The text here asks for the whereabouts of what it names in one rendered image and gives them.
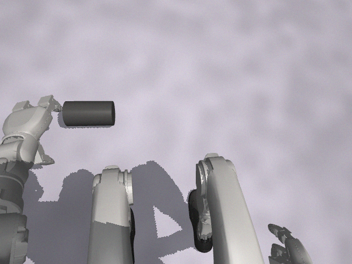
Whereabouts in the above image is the can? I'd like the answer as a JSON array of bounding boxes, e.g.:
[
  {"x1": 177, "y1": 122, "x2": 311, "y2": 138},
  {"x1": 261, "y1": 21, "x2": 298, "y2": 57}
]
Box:
[{"x1": 62, "y1": 101, "x2": 115, "y2": 126}]

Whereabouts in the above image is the right robot foot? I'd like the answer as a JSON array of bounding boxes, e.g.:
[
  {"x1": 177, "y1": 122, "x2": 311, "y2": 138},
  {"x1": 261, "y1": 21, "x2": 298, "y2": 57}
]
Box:
[{"x1": 188, "y1": 189, "x2": 213, "y2": 253}]

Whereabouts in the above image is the left robot hand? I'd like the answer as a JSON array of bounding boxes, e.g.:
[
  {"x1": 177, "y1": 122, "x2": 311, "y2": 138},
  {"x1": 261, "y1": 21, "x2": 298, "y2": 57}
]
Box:
[{"x1": 3, "y1": 95, "x2": 63, "y2": 166}]

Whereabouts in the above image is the left robot arm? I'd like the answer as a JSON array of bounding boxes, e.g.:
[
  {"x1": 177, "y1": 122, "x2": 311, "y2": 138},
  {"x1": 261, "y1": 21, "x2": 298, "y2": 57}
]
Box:
[{"x1": 0, "y1": 132, "x2": 39, "y2": 264}]

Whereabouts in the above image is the right robot hand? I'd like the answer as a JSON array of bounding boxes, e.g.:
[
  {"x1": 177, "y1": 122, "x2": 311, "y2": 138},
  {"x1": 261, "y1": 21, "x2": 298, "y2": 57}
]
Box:
[{"x1": 268, "y1": 224, "x2": 313, "y2": 264}]

